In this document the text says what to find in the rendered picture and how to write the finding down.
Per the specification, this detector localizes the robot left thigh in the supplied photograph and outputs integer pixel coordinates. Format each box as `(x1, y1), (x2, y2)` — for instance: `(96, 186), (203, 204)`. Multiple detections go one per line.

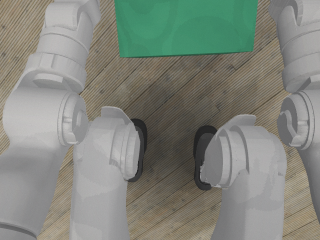
(69, 117), (140, 240)

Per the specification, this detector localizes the robot right thigh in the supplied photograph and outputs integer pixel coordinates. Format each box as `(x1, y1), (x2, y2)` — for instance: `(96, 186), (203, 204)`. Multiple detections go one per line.
(210, 125), (286, 240)

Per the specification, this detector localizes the right robot upper arm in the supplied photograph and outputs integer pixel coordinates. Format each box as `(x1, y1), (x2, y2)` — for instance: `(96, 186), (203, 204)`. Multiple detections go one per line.
(277, 89), (320, 225)

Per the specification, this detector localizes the carton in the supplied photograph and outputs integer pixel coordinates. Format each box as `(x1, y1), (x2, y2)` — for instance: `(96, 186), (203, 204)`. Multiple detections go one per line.
(114, 0), (258, 58)

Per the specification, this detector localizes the robot thigh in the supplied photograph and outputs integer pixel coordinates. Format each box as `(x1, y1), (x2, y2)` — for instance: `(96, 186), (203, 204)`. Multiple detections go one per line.
(210, 125), (286, 240)
(69, 117), (140, 240)

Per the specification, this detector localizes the robot left forearm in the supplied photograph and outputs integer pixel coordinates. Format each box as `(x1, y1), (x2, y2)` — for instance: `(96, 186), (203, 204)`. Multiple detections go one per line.
(2, 0), (101, 135)

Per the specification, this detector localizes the robot right forearm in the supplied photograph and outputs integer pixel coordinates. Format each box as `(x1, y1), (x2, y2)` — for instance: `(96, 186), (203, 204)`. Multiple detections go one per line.
(268, 0), (320, 94)

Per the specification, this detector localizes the left robot upper arm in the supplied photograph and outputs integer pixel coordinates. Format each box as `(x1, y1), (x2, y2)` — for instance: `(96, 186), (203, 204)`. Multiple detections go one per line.
(0, 86), (89, 240)

